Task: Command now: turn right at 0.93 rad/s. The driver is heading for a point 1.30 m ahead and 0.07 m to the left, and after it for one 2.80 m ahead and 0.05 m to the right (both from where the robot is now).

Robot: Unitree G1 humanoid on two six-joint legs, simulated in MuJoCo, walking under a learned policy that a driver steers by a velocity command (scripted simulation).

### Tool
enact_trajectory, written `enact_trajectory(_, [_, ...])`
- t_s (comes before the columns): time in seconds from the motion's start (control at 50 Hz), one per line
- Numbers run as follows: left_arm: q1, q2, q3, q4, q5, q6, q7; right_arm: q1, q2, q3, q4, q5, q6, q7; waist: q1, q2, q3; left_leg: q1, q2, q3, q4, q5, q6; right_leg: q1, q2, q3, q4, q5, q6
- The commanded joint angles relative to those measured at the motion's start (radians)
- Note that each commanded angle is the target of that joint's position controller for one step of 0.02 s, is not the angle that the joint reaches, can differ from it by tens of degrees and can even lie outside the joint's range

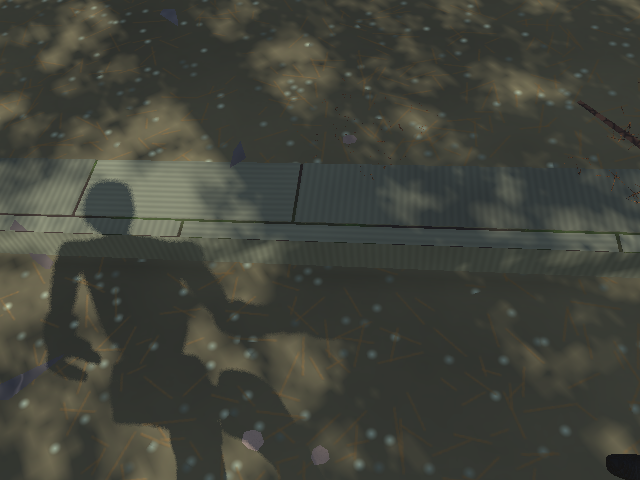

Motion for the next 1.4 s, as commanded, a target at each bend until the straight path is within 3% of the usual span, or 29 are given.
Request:
enact_trajectory(0.02, [-0.036, 0.173, 0.051, -0.101, -0.008, -0.004, 0.021, -0.054, -0.035, 0.0, -0.072, 0.006, -0.025, 0.007, -0.014, -0.129, -0.17, -0.078, -0.017, -0.051, -0.145, 0.038, -0.021, 0.261, -0.202, 0.31, -0.104, 0.313, -0.126])
enact_trajectory(0.24, [-0.121, 0.15, 0.028, -0.161, -0.002, 0.023, -0.004, 0.045, -0.08, -0.002, -0.043, 0.011, -0.056, 0.056, -0.02, -0.181, -0.162, 0.297, 0.002, -0.002, -0.6, 0.141, 0.033, 0.16, -0.145, 0.409, 0.008, 0.369, -0.103])
enact_trajectory(0.26, [-0.108, 0.133, 0.022, -0.16, 0.001, 0.021, -0.004, 0.057, -0.096, -0.006, -0.042, 0.003, -0.058, 0.057, -0.02, -0.147, -0.157, 0.39, 0.051, -0.039, -0.667, 0.268, 0.058, 0.11, -0.11, 0.391, 0.031, 0.241, -0.069])
enact_trajectory(0.28, [-0.062, 0.087, 0.006, -0.16, 0.021, 0.016, -0.006, 0.052, -0.148, -0.012, -0.061, -0.016, -0.055, 0.052, 0.013, 0.025, -0.176, 0.48, 0.216, -0.211, -0.702, 0.441, 0.123, 0.034, -0.017, 0.289, 0.176, -0.031, -0.017])
enact_trajectory(0.3, [-0.032, 0.093, 0.008, -0.176, 0.015, 0.007, -0.009, 0.06, -0.193, -0.021, -0.044, -0.034, -0.045, 0.049, 0.053, 0.268, -0.127, 0.495, 0.376, -0.403, -0.719, 0.65, 0.305, -0.119, 0.131, 0.131, 0.342, -0.411, 0.054])
enact_trajectory(0.32, [-0.053, 0.173, 0.03, -0.162, 0.024, -0.003, -0.007, 0.076, -0.144, -0.012, -0.053, -0.023, -0.049, 0.047, 0.006, 0.222, -0.132, 0.48, 0.443, -0.484, -0.728, 0.605, 0.39, -0.184, 0.074, 0.107, 0.558, -0.468, 0.105])
enact_trajectory(0.34, [-0.079, 0.201, 0.043, -0.148, 0.013, -0.004, -0.008, 0.079, -0.125, -0.007, -0.059, -0.009, -0.047, 0.042, -0.01, 0.142, -0.126, 0.478, 0.394, -0.406, -0.711, 0.541, 0.361, -0.197, 0.059, 0.109, 0.656, -0.406, 0.119])
enact_trajectory(0.38, [-0.09, 0.146, 0.031, -0.129, 0.012, 0.01, -0.006, 0.052, -0.099, 0.007, -0.062, 0.012, -0.038, 0.034, -0.009, 0.091, -0.104, 0.471, 0.305, -0.284, -0.696, 0.459, 0.287, -0.207, 0.047, 0.107, 0.688, -0.322, 0.143])
enact_trajectory(0.46, [-0.109, 0.027, -0.015, -0.124, 0.007, 0.006, -0.02, 0.055, -0.08, 0.018, -0.049, 0.004, -0.011, 0.027, -0.015, 0.159, -0.121, 0.474, 0.2, -0.12, -0.688, 0.481, 0.248, -0.08, 0.0, -0.02, 0.383, -0.274, 0.157])
enact_trajectory(0.5, [-0.128, 0.02, -0.02, -0.12, 0.002, 0.003, -0.023, 0.095, -0.103, 0.012, -0.039, 0.005, 0.0, 0.029, -0.048, 0.201, -0.133, 0.492, 0.212, -0.13, -0.68, 0.489, 0.262, -0.004, -0.017, -0.062, 0.213, -0.26, 0.155])
enact_trajectory(0.58, [-0.002, 0.054, -0.006, -0.055, -0.006, -0.01, -0.032, 0.17, -0.158, 0.002, -0.03, 0.038, 0.002, 0.038, -0.018, 0.181, -0.082, 0.251, 0.198, -0.184, -0.771, -0.395, 0.215, 0.251, 0.032, -0.166, -0.045, -0.143, 0.051])
enact_trajectory(0.6, [0.064, 0.061, -0.005, -0.037, -0.005, -0.025, -0.031, 0.132, -0.116, 0.016, -0.041, 0.031, -0.01, 0.042, 0.025, 0.139, -0.051, 0.106, 0.179, -0.168, -0.705, -0.417, 0.174, 0.358, -0.027, -0.09, -0.068, -0.193, 0.003])
enact_trajectory(0.62, [0.193, 0.124, 0.011, -0.005, 0.011, -0.042, -0.024, 0.05, -0.03, 0.04, -0.083, 0.025, -0.032, 0.048, 0.086, -0.037, -0.044, -0.108, 0.093, -0.035, -0.445, -0.33, 0.098, 0.482, -0.202, 0.166, -0.155, -0.405, -0.074])
enact_trajectory(0.64, [0.252, 0.215, 0.039, 0.016, 0.021, -0.064, -0.04, -0.064, -0.016, 0.045, -0.154, 0.051, -0.067, 0.051, 0.125, -0.241, 0.036, -0.319, 0.024, 0.086, -0.201, -0.225, 0.07, 0.448, -0.404, 0.568, -0.354, -0.681, -0.206])
enact_trajectory(0.66, [0.215, 0.176, 0.026, 0.01, 0.033, -0.095, -0.037, -0.097, -0.067, 0.028, -0.169, 0.068, -0.094, 0.049, 0.105, -0.175, 0.119, -0.388, 0.091, -0.004, -0.069, -0.161, 0.087, 0.396, -0.439, 0.648, -0.398, -0.673, -0.241])
enact_trajectory(0.72, [0.151, 0.09, -0.002, -0.001, 0.007, -0.122, -0.036, 0.02, -0.072, 0.021, -0.121, 0.032, -0.12, 0.067, 0.039, -0.15, 0.067, -0.394, 0.139, 0.002, -0.014, 0.047, 0.096, 0.438, -0.336, 0.412, -0.362, -0.421, -0.164])
enact_trajectory(0.74, [0.171, 0.118, 0.002, 0.027, 0.056, -0.106, -0.046, 0.0, -0.075, 0.021, -0.11, -0.09, -0.07, 0.103, 0.041, -0.108, 0.043, -0.276, 0.116, 0.084, -0.017, 0.078, 0.073, 0.346, -0.255, 0.297, -0.409, -0.373, -0.133])
enact_trajectory(0.82, [0.191, 0.08, -0.005, 0.06, 0.039, -0.107, -0.056, -0.04, -0.033, 0.038, -0.131, -0.032, -0.023, 0.141, 0.04, -0.169, 0.079, -0.144, 0.112, 0.125, -0.163, 0.201, 0.034, 0.24, -0.205, 0.14, -0.453, -0.176, -0.116])
enact_trajectory(0.92, [0.228, 0.135, 0.007, 0.111, 0.037, -0.113, -0.047, -0.117, -0.054, 0.044, -0.162, -0.027, -0.025, 0.14, 0.055, -0.153, 0.099, 0.03, 0.092, 0.17, -0.404, 0.169, 0.094, 0.299, -0.277, 0.072, -0.473, 0.019, -0.101])
enact_trajectory(0.98, [0.216, 0.176, 0.013, 0.154, 0.039, -0.108, -0.043, 0.133, -0.096, 0.021, -0.101, -0.03, -0.031, 0.099, -0.087, -0.138, -0.038, 0.407, -0.019, 0.223, -0.478, 0.043, 0.159, 0.296, -0.263, -0.04, -0.111, 0.739, -0.075])
enact_trajectory(1.0, [0.192, 0.171, 0.009, 0.149, 0.042, -0.107, -0.04, 0.369, -0.143, 0.002, -0.028, -0.036, -0.041, 0.079, -0.196, -0.082, -0.173, 0.726, 0.002, 0.186, -0.471, 0.016, 0.178, 0.132, -0.207, -0.088, 0.185, 0.724, -0.057])
enact_trajectory(1.02, [0.217, 0.049, -0.025, 0.096, 0.023, -0.112, -0.045, 0.525, -0.277, -0.028, -0.005, -0.062, -0.052, 0.062, -0.229, 0.191, -0.329, 1.019, 0.292, -0.227, -0.59, -0.475, 0.233, -0.197, -0.086, -0.12, 0.623, 0.249, -0.021])
enact_trajectory(1.04, [0.163, 0.017, -0.034, 0.064, 0.027, -0.126, -0.049, 0.536, -0.293, -0.021, -0.003, -0.05, -0.064, 0.068, -0.214, 0.303, -0.359, 0.981, 0.41, -0.701, -0.84, -0.796, 0.241, -0.373, 0.046, 0.046, 0.795, -0.293, -0.046])
enact_trajectory(1.06, [0.058, 0.059, -0.021, 0.05, 0.03, -0.124, -0.053, 0.4, -0.218, -0.003, 0.008, -0.046, -0.06, 0.068, -0.151, 0.175, -0.149, 0.827, 0.395, -0.665, -0.856, -0.67, 0.222, -0.483, -0.01, 0.068, 0.878, -0.174, -0.063])
enact_trajectory(1.08, [0.055, 0.077, -0.021, 0.055, 0.034, -0.127, -0.062, 0.345, -0.167, 0.007, 0.004, -0.035, -0.064, 0.07, -0.099, 0.072, -0.078, 0.7, 0.375, -0.509, -0.839, -0.511, 0.222, -0.454, -0.078, 0.028, 0.824, -0.07, -0.067])
enact_trajectory(1.14, [0.094, 0.032, -0.041, 0.093, 0.069, -0.096, -0.087, 0.266, -0.084, 0.035, 0.017, -0.019, -0.084, 0.073, 0.005, 0.092, -0.011, 0.45, 0.255, -0.268, -0.919, -0.304, 0.219, -0.317, -0.158, -0.02, 0.705, -0.001, -0.017])
enact_trajectory(1.22, [-0.087, 0.025, -0.053, 0.037, 0.06, -0.073, -0.097, 0.346, -0.077, 0.037, 0.075, 0.0, -0.116, 0.081, -0.004, 0.038, 0.114, 0.42, 0.215, -0.127, -1.035, -0.099, 0.249, -0.467, -0.19, -0.073, 0.581, 0.15, 0.027])
enact_trajectory(1.34, [-0.344, -0.015, -0.084, -0.038, 0.048, -0.096, -0.11, 0.457, -0.088, 0.046, 0.138, 0.02, -0.145, 0.071, -0.057, -0.002, 0.14, 0.468, 0.176, 0.053, -1.117, 0.502, 0.212, -0.224, -0.114, -0.192, 0.116, 0.431, -0.005])
enact_trajectory(1.4, [-0.287, 0.018, -0.075, -0.031, 0.053, -0.093, -0.076, 0.447, -0.143, 0.043, 0.162, 0.005, -0.134, 0.054, -0.006, 0.051, 0.026, 0.68, 0.21, 0.055, -0.915, 1.11, 0.209, -0.106, -0.024, -0.201, 0.099, 0.278, -0.029])
Velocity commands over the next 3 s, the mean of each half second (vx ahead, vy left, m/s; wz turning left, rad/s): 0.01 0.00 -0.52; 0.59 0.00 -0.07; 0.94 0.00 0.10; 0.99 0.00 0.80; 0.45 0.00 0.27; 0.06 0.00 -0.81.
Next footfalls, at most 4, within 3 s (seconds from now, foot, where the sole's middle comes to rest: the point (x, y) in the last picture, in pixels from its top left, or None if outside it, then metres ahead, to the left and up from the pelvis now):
0.26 left None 0.12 0.13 -0.78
0.60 right None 0.00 -0.10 -0.78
1.00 left None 0.39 0.07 -0.78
1.48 right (455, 327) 0.77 -0.20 -0.78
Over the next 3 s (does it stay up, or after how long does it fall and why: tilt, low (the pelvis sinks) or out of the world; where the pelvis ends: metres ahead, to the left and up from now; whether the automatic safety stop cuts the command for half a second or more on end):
stays up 1.55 0.02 0.09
